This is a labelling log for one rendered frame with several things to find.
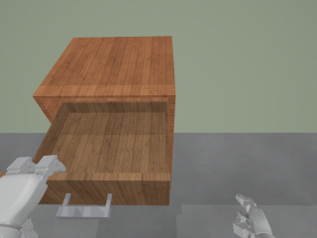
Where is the drawer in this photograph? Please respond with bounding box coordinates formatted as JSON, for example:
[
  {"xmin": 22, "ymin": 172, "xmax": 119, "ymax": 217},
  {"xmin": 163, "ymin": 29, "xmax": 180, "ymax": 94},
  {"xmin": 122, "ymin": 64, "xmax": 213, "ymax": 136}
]
[{"xmin": 0, "ymin": 101, "xmax": 170, "ymax": 206}]

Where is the left robot forearm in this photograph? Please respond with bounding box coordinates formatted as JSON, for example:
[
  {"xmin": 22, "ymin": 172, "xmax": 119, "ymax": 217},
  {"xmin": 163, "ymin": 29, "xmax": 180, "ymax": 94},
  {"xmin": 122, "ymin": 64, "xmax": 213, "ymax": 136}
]
[{"xmin": 0, "ymin": 224, "xmax": 22, "ymax": 238}]

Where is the cabinet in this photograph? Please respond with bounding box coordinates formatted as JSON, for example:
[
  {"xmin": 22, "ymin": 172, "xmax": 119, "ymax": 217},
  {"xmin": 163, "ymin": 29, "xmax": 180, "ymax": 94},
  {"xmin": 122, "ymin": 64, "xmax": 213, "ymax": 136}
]
[{"xmin": 33, "ymin": 36, "xmax": 176, "ymax": 188}]

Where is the handle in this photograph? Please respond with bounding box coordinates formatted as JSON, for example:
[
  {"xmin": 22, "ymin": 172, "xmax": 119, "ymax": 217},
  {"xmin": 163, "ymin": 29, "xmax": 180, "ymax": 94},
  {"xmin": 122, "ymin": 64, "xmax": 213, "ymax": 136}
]
[{"xmin": 55, "ymin": 193, "xmax": 112, "ymax": 220}]

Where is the robot left hand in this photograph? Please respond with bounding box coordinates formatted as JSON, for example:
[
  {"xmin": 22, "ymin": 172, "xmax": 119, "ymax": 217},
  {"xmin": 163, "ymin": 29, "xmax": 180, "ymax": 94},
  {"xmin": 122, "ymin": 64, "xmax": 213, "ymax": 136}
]
[{"xmin": 0, "ymin": 155, "xmax": 66, "ymax": 238}]

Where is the robot right hand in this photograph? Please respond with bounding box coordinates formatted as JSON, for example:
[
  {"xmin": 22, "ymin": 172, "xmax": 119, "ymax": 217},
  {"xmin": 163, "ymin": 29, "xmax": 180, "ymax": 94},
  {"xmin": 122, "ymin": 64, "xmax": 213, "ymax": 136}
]
[{"xmin": 233, "ymin": 193, "xmax": 272, "ymax": 238}]

